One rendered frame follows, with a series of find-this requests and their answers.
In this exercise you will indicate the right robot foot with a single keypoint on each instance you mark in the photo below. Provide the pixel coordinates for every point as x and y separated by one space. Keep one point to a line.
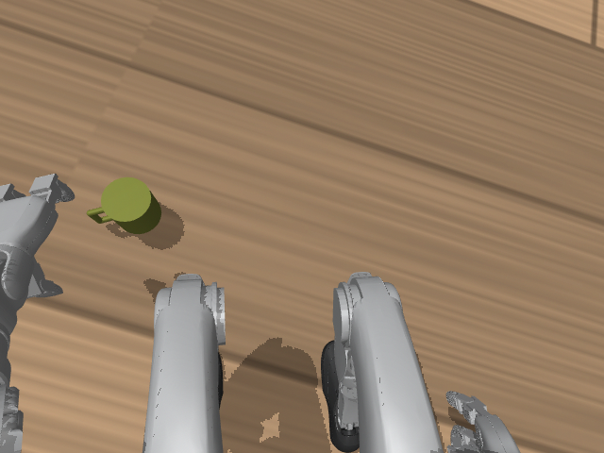
345 440

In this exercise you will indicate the right robot hand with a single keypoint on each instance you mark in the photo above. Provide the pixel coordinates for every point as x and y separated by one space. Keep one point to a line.
491 434

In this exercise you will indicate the left robot arm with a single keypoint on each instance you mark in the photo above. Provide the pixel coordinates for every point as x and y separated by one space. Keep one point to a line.
16 268

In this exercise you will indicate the mug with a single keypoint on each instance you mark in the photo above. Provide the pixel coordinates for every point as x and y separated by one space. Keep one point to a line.
129 203

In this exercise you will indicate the left robot hand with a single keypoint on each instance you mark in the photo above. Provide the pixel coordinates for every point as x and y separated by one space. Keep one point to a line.
26 222

